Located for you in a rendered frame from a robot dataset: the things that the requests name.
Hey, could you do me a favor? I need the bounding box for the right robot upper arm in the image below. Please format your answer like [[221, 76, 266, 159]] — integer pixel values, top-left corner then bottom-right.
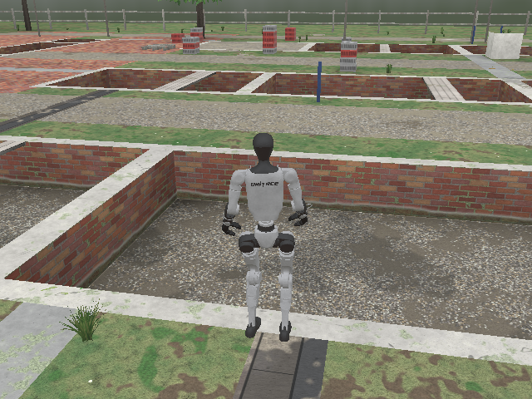
[[282, 168, 304, 211]]

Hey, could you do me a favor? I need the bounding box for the left robot upper arm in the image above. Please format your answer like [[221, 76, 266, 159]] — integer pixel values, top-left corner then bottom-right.
[[227, 169, 247, 215]]

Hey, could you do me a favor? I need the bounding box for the robot right hand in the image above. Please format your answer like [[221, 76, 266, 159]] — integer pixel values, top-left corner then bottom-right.
[[288, 213, 308, 226]]

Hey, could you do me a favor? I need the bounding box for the humanoid robot head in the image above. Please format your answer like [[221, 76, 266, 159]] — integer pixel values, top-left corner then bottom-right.
[[250, 133, 278, 174]]

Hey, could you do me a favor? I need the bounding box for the robot right forearm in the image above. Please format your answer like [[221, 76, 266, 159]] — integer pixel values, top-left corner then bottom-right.
[[296, 199, 308, 219]]

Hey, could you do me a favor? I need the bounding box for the robot left hand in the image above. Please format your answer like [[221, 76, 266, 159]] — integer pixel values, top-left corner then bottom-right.
[[222, 222, 241, 236]]

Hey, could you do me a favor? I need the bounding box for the robot left forearm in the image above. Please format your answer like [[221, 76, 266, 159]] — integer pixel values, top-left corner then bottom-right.
[[223, 202, 235, 226]]

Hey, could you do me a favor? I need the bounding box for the robot left foot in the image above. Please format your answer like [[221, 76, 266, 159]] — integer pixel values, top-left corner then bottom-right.
[[245, 317, 261, 338]]

